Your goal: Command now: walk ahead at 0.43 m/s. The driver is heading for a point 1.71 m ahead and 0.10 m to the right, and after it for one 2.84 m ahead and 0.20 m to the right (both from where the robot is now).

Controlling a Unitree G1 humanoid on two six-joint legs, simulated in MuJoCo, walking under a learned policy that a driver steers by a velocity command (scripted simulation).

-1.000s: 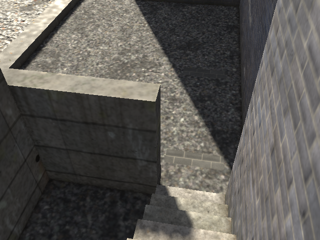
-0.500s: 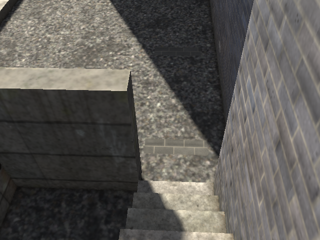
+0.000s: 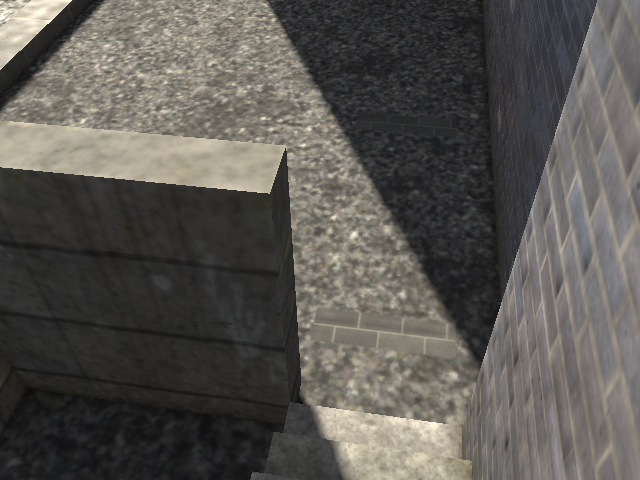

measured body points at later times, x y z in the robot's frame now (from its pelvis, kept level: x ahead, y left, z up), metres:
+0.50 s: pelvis +0.16 -0.01 -0.16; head +0.16 -0.03 +0.29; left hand +0.18 +0.21 -0.29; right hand +0.25 -0.26 -0.30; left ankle +0.16 +0.08 -0.84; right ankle +0.14 -0.15 -0.85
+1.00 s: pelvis +0.21 +0.01 -0.14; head +0.22 +0.01 +0.31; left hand +0.34 +0.26 -0.23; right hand +0.37 -0.26 -0.24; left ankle +0.16 +0.08 -0.84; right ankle +0.14 -0.15 -0.84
